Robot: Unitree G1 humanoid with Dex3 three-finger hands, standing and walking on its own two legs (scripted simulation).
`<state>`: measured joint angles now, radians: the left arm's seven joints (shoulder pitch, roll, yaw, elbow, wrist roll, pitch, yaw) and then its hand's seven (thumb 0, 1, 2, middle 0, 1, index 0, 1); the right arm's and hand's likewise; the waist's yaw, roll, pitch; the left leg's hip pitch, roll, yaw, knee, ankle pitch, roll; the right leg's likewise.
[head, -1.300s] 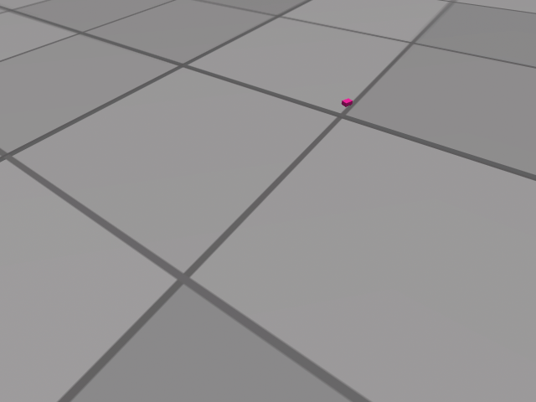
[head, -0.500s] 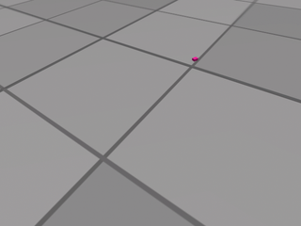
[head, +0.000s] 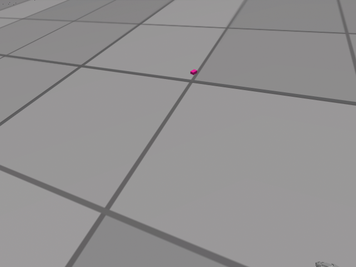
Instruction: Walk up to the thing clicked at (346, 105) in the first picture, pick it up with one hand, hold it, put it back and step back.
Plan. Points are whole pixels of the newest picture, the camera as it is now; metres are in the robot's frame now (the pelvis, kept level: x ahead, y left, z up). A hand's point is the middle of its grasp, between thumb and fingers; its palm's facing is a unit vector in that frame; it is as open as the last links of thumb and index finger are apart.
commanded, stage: walk up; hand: left
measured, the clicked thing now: (193, 72) +2.27 -0.20 -0.76
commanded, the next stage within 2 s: none
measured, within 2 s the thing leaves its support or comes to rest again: neither
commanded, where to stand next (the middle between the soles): +2.03 +0.21 m, yaw -90 degrees
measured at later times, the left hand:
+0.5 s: hand (122, 227) +0.31 +0.19 -0.13, palm faces -0.29 -0.87 -0.40, open 7.4 cm
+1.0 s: hand (162, 93) +0.94 +0.07 -0.11, palm faces -0.63 -0.60 -0.49, open 7.4 cm
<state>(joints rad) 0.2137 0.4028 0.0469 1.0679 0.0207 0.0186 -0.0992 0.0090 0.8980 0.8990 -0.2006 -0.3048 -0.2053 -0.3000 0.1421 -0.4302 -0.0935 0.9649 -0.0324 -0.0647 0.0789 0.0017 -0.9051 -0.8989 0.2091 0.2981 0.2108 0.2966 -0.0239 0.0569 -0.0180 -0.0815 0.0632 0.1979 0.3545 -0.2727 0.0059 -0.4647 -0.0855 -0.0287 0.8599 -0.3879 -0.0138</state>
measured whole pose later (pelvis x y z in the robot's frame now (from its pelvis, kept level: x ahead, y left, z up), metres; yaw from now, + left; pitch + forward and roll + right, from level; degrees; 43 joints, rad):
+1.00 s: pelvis +0.63 -0.06 -0.01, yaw -39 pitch +0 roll +1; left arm 0.17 0.50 0.06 0.89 -0.03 -0.04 -0.01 0.00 0.90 0.90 -0.20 -0.30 -0.20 -0.30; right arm 0.35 -0.46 -0.13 0.82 -0.05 0.00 0.10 0.01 -0.91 -0.90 0.20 0.30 0.20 0.30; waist -0.15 0.02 0.02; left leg -0.03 -0.06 0.25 0.38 -0.36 0.09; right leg -0.62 -0.08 -0.10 0.82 -0.15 -0.01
